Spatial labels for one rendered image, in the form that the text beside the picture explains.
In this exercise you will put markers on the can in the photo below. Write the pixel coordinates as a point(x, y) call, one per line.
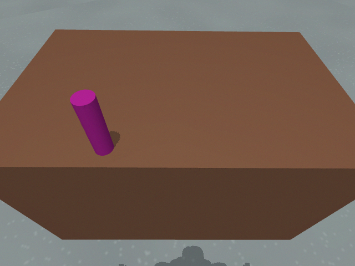
point(87, 109)

